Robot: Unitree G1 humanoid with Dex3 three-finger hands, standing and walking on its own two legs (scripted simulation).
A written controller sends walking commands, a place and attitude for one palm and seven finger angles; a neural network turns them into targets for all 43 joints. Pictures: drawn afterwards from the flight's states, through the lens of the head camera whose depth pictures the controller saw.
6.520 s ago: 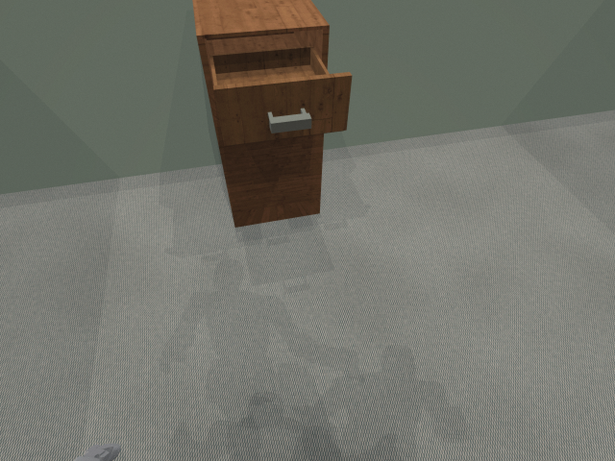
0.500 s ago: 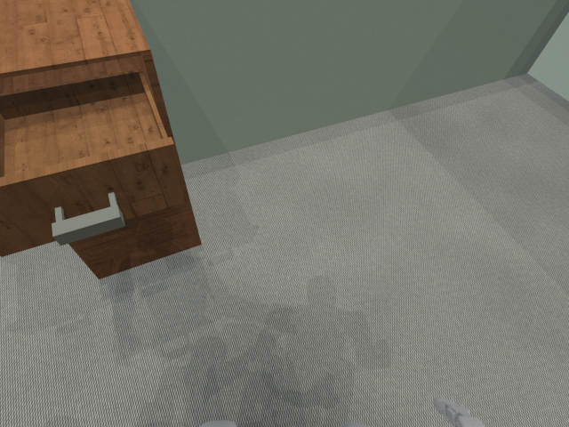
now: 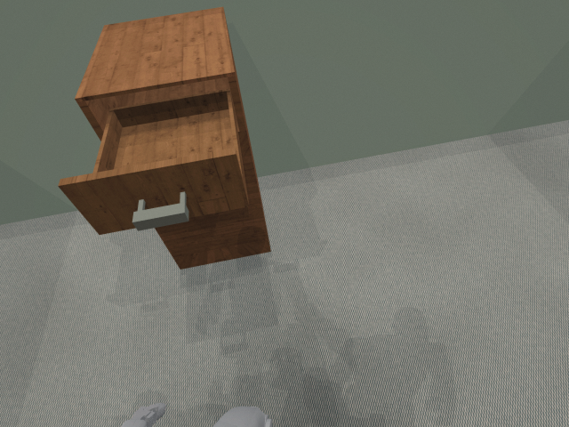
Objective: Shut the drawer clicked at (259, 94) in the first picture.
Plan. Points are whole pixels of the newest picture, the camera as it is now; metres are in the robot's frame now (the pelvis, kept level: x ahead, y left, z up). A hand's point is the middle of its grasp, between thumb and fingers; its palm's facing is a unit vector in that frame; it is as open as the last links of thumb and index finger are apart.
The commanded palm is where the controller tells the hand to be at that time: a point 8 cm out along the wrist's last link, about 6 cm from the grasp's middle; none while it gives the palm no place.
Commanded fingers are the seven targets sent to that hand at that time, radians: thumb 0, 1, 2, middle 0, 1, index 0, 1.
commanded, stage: turn to face it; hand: left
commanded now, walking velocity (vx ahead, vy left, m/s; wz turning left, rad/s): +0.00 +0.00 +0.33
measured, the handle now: (162, 208) +0.52 +0.28 -0.04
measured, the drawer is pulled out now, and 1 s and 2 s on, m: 0.30 0.30 0.30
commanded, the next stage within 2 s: take the last steps up to it in 0.20 s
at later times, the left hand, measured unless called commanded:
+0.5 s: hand out of the picture -0.04 +0.25 -0.17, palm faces +0.21 -0.95 -0.22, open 7.4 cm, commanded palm none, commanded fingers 0.00 0.90 0.90 -0.20 -0.30 -0.20 -0.30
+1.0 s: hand out of the picture +0.09 +0.18 -0.16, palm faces +0.21 -0.96 -0.21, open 7.3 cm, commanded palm none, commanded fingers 0.00 0.90 0.90 -0.20 -0.30 -0.20 -0.30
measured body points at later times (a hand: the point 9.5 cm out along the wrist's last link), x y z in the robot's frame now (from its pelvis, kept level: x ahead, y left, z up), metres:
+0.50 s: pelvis +0.00 +0.05 +0.01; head -0.01 +0.07 +0.45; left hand -0.05 +0.30 -0.16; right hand +0.13 -0.17 -0.12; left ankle -0.03 +0.13 -0.74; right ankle +0.00 -0.09 -0.67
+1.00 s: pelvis +0.10 +0.00 +0.01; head +0.10 -0.01 +0.46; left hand +0.08 +0.23 -0.14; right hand +0.11 -0.24 -0.16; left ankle +0.09 +0.13 -0.66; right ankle +0.11 -0.09 -0.74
